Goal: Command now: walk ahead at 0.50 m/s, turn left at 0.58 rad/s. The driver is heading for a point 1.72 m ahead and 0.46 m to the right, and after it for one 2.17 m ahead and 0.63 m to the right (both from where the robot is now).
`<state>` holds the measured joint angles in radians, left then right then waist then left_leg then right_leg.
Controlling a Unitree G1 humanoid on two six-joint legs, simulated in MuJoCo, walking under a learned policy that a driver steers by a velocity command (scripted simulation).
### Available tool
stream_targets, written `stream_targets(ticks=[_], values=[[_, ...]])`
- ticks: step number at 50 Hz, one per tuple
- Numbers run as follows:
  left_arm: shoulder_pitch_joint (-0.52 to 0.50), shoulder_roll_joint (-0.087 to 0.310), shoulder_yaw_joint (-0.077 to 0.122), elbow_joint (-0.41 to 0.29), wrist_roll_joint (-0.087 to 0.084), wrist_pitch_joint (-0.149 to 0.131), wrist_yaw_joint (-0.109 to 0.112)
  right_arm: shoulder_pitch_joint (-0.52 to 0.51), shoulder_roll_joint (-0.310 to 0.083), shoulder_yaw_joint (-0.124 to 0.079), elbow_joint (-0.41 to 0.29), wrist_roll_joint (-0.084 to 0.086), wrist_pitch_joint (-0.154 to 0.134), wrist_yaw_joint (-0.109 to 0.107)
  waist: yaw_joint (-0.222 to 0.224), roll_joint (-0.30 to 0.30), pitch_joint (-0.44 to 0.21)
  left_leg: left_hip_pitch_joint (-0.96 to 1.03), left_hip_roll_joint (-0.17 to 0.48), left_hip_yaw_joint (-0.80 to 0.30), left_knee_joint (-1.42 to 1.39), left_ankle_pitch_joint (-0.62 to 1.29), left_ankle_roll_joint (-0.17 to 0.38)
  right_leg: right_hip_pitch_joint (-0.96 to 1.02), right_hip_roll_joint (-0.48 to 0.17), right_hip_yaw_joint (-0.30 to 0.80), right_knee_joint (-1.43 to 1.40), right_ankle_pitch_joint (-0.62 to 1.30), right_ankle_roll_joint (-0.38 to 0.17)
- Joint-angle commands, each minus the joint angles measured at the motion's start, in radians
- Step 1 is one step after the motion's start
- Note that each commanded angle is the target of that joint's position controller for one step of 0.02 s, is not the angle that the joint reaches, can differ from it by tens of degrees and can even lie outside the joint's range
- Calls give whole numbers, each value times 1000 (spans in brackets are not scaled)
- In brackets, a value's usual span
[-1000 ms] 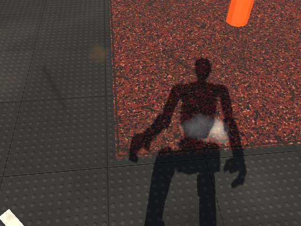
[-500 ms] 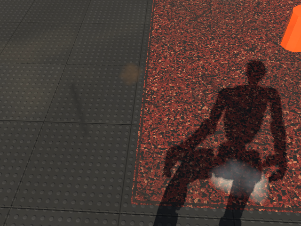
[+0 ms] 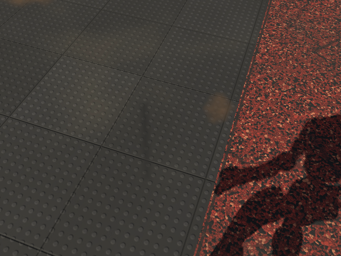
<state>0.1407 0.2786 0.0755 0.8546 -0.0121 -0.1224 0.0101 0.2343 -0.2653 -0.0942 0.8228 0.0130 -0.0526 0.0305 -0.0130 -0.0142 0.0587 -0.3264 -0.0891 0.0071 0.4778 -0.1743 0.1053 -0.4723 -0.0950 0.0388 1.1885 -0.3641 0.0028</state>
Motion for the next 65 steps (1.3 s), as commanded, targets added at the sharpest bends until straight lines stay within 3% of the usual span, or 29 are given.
stream_targets(ticks=[1,5,10,14,16,17,18,19,20,22,23,26,30,35,37,39,40,41,42,43,44,45,47,52,56,60,62,64,65], values=[[29,97,29,-59,18,10,5,-18,-129,-25,-85,-1,-25,-19,39,40,-116,155,256,-329,-251,245,193,-133,-39,24,-108,78,23],[-116,63,15,-111,24,19,5,47,-161,-32,-78,5,-22,-44,-5,64,-69,104,204,-257,-260,232,156,-148,8,7,-393,306,59],[-250,63,4,-162,4,3,-20,113,-160,-31,-63,11,-11,-48,-63,110,-44,107,200,-289,-221,97,112,-59,73,7,-645,464,46],[-206,103,11,-159,4,-17,-42,137,-143,-26,-51,4,-1,-57,-44,144,-58,243,264,-360,-113,133,94,-29,71,10,-704,373,2],[-80,135,26,-121,15,-25,-41,126,-132,-19,-55,-2,2,-55,19,158,-101,272,230,-325,12,367,62,126,100,-40,-745,332,-53],[52,171,37,-97,29,-28,-38,116,-101,-4,-69,-10,0,-51,78,118,-216,211,179,-269,216,393,32,337,22,35,-704,358,-114],[198,251,58,-73,40,-23,-38,230,-57,10,-78,-6,-10,-51,70,-95,-376,-77,54,-173,568,159,-42,697,-168,382,-703,299,-265],[253,237,58,-32,8,-11,-51,283,-59,18,-71,8,-23,-48,64,-328,-402,-334,-11,-138,789,-378,-84,824,-282,760,-880,54,-359],[198,160,34,-50,-18,-5,-54,186,-140,4,-88,16,-32,-43,82,-193,-255,-457,60,-173,862,-350,-73,744,-259,738,-913,-115,-318],[97,118,15,-82,6,14,-52,-6,-137,6,-136,-5,-48,-40,70,-21,-73,-451,127,-118,778,-215,-62,474,-169,504,-940,25,-268],[80,104,8,-89,12,14,-49,-13,-132,1,-143,-21,-52,-41,43,-21,-65,-400,158,-120,693,-169,-63,406,-137,446,-950,131,-256],[98,108,6,-84,4,17,-36,0,-87,8,-154,-27,-50,-42,11,-79,-90,-306,165,-86,517,-153,-93,331,-82,343,-975,309,-260],[146,164,27,-78,-11,30,-10,-137,-47,30,-192,-23,-51,-39,45,-69,-74,-218,129,-57,227,56,-135,245,-43,251,-990,356,-238],[239,158,27,-66,-20,58,-1,-261,-70,26,-229,-1,-65,-22,87,-82,-62,-116,76,-71,39,173,-147,260,-43,294,-930,280,-206],[244,163,30,-71,-19,67,3,-255,-95,16,-234,3,-75,-19,67,-97,-65,-58,71,-77,-12,128,-133,285,-55,346,-883,246,-189],[224,138,24,-86,-15,70,5,-148,-126,-2,-206,-1,-82,-24,0,-102,-103,121,89,-70,-74,110,-92,252,-13,347,-780,258,-150],[197,96,10,-107,-6,65,3,-22,-169,-17,-190,-15,-84,-34,-66,-67,-192,320,194,-153,-50,85,-41,165,34,293,-600,246,-114],[255,24,-11,-135,-5,53,3,117,-255,-39,-173,-30,-75,-43,-88,141,-336,647,408,-428,-55,19,67,-93,151,150,-278,12,-51],[307,51,-15,-159,-23,45,4,170,-249,-41,-140,-19,-58,-33,-66,349,-372,697,541,-744,-141,-182,156,-298,139,93,-62,-254,-33],[265,133,7,-145,-31,50,5,123,-169,-20,-150,-12,-56,-32,-74,214,-240,590,497,-676,-171,-287,132,-363,80,117,38,-183,-26],[197,145,13,-154,-24,57,3,78,-129,-7,-155,-12,-52,-32,-70,143,-147,478,450,-528,-185,-229,98,-366,51,91,58,-101,-21],[171,132,14,-161,-16,64,0,28,-104,3,-153,-17,-50,-29,-45,107,-93,375,405,-428,-217,-144,84,-337,25,78,34,-39,-15],[156,101,15,-177,-15,78,-10,-30,-84,10,-143,-25,-51,-27,-2,141,-39,237,358,-288,-274,-21,72,-276,-20,71,-19,29,-8],[83,59,1,-227,-8,90,-26,-24,-136,-11,-107,-22,-64,-32,5,86,-38,214,352,-85,-326,206,94,-275,-36,50,-178,210,22],[-39,44,-12,-263,-8,80,-51,6,-174,-19,-81,-12,-53,-38,-39,69,-16,232,330,50,-322,238,55,-202,-11,-12,-414,388,1],[-126,64,-8,-315,-11,84,-70,55,-216,-31,-52,9,-34,-38,-54,74,10,342,371,101,-274,313,24,-188,15,-59,-526,310,-46],[-94,96,8,-325,-6,88,-73,57,-247,-40,-50,16,-20,-42,-18,101,-30,385,373,142,-152,618,2,-89,74,-116,-549,201,-87],[158,179,58,-265,-8,96,-60,57,-241,-34,-53,18,-7,-51,124,85,-172,294,323,203,201,794,-45,282,165,-152,-622,233,-151],[310,270,90,-237,-13,108,-37,88,-182,-10,-74,-15,-13,-52,173,-52,-273,28,279,210,530,418,-93,597,15,89,-625,269,-218]])
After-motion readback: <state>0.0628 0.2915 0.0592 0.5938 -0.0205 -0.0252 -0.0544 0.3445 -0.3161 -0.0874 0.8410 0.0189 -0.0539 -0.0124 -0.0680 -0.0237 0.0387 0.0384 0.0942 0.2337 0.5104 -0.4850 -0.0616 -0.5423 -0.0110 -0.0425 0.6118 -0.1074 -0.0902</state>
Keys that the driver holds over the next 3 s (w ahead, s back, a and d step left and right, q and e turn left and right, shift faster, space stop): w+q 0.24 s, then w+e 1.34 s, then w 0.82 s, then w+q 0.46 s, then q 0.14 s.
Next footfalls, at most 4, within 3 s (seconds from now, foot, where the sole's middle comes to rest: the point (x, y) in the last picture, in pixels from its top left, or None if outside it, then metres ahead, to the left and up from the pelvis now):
0.34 right None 0.39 -0.12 -0.77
0.80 left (140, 217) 0.60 0.13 -0.77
1.28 right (215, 167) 0.83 -0.20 -0.77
1.78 left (197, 109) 1.17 -0.14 -0.77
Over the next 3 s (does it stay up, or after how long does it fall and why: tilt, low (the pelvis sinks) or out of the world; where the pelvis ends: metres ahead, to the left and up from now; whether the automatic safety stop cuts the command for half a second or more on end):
stays up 1.54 -0.48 0.00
